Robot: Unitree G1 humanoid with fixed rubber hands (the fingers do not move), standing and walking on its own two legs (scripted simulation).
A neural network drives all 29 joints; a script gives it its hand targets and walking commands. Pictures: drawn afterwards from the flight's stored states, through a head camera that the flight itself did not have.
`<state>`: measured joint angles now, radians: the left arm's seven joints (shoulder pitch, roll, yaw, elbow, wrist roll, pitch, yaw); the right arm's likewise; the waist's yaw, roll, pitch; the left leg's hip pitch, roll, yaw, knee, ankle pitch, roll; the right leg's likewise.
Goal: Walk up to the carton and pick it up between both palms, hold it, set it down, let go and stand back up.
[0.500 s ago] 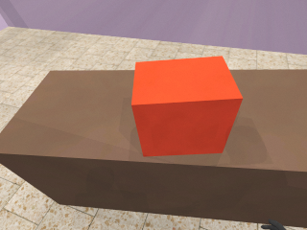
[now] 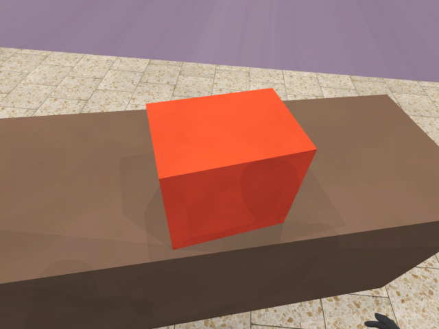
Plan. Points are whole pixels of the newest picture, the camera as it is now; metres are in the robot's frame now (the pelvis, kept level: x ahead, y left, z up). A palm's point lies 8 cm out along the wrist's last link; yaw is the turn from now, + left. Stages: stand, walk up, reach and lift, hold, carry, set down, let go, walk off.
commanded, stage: walk up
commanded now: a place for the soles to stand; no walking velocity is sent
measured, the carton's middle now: (222, 169) +0.45 -0.01 +0.02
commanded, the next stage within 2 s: reach and lift in 1.46 s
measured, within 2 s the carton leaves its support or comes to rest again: neither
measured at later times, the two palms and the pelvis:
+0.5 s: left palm out of the picture +0.12 +0.29 -0.09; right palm out of the picture +0.11 -0.29 -0.09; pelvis +0.01 -0.01 +0.01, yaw -1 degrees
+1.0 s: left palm out of the picture +0.11 +0.27 -0.09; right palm out of the picture +0.09 -0.31 -0.09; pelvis +0.00 -0.02 +0.01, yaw -2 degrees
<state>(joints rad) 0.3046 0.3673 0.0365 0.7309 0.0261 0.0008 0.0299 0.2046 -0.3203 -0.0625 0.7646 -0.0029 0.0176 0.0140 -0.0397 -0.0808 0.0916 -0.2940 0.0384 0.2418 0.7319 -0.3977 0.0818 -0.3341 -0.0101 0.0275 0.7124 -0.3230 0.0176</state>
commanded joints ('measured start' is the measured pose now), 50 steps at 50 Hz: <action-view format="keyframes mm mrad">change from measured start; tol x16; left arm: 1 -13 262 70 -49 -14 -35 29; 50 -195 224 70 -70 -27 27 -57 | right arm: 1 -35 -225 -17 -113 9 -25 -5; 50 18 -309 -36 -63 5 -46 -40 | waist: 1 50 45 -157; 50 13 13 -28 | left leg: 1 14 65 -219 -71 180 -113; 6 167 280 -390 -446 85 -23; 13 168 147 -191 -237 429 -69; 30 134 176 -217 -311 135 -5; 35 157 381 -299 -302 506 119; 50 114 213 -258 -334 -34 19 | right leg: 1 149 -239 384 -233 305 -222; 7 -14 -34 31 -113 0 -53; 14 128 -114 154 -145 446 -111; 31 4 -50 94 -97 339 -89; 37 -18 -42 32 33 -79 -46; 43 102 -72 126 -178 305 -96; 50 -78 -63 182 -168 142 -107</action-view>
